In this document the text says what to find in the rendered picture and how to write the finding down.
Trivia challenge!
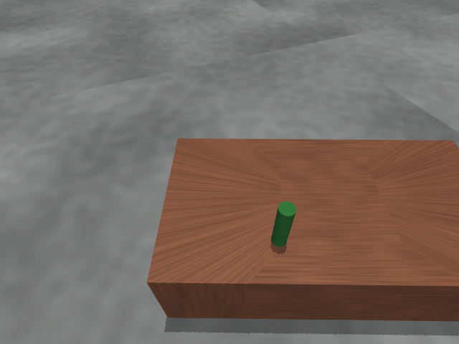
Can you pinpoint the can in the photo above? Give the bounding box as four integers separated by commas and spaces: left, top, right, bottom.
271, 201, 296, 247

